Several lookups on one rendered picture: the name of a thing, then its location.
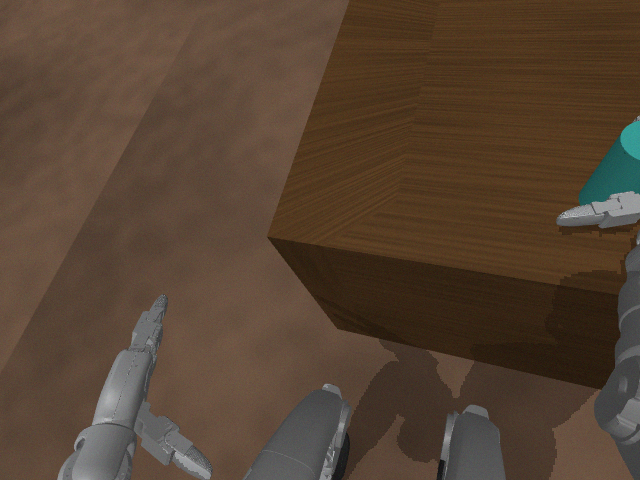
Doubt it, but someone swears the can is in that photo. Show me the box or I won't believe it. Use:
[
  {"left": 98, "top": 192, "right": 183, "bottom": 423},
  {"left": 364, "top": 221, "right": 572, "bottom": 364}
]
[{"left": 579, "top": 121, "right": 640, "bottom": 206}]

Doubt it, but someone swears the right robot hand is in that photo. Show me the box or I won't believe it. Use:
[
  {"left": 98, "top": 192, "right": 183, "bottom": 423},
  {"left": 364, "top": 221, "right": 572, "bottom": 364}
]
[{"left": 556, "top": 116, "right": 640, "bottom": 228}]

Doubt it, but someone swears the left robot arm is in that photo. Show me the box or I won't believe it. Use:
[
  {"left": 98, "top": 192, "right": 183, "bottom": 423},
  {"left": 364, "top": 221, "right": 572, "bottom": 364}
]
[{"left": 57, "top": 423, "right": 137, "bottom": 480}]

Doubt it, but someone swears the left robot foot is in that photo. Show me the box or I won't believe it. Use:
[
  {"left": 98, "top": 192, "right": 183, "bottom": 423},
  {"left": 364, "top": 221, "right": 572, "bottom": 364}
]
[{"left": 331, "top": 432, "right": 350, "bottom": 480}]

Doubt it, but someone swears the left robot hand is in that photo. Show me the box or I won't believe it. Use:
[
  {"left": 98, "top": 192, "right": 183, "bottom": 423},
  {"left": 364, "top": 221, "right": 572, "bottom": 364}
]
[{"left": 92, "top": 294, "right": 213, "bottom": 480}]

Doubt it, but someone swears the right robot arm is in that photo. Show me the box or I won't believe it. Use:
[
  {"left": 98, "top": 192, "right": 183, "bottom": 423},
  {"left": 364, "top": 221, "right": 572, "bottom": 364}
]
[{"left": 594, "top": 230, "right": 640, "bottom": 480}]

